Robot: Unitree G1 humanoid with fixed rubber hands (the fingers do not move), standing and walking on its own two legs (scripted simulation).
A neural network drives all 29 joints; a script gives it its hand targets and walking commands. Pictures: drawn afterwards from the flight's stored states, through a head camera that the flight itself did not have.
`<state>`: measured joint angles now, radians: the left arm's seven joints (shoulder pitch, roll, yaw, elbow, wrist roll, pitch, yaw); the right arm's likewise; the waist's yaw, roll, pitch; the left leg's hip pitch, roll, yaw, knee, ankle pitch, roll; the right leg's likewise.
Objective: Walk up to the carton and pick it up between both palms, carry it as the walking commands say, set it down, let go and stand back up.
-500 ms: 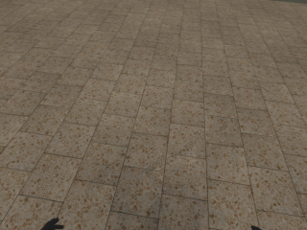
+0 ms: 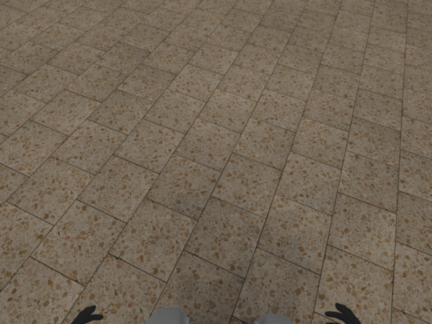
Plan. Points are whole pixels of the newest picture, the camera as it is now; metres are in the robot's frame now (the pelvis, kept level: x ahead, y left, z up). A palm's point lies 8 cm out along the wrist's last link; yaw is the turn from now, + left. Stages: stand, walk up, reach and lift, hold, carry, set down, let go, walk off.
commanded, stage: walk up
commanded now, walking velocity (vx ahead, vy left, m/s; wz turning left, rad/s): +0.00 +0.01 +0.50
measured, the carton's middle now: out of the picture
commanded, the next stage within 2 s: none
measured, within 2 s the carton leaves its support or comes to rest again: neither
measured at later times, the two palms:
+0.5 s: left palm out of the picture +0.07 +0.29 -0.09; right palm (336, 322) +0.14 -0.23 -0.12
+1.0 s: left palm out of the picture -0.04 +0.32 -0.12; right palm (295, 300) +0.17 -0.15 -0.10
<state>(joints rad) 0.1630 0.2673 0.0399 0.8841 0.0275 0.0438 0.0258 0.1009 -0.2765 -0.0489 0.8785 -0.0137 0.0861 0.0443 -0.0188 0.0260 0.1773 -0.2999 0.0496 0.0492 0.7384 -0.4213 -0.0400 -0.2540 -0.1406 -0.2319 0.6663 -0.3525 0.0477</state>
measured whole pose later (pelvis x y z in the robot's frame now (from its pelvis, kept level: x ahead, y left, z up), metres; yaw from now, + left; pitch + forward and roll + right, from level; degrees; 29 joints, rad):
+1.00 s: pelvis -0.03 +0.05 +0.01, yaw +27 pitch +0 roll +1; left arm 0.16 0.25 0.02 0.80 0.01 0.06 0.02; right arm 0.21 -0.24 -0.05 0.80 -0.01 0.03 -0.01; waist -0.01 -0.07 0.09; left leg -0.32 -0.07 0.02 0.62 -0.30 0.06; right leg -0.41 -0.07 -0.03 0.93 -0.47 0.07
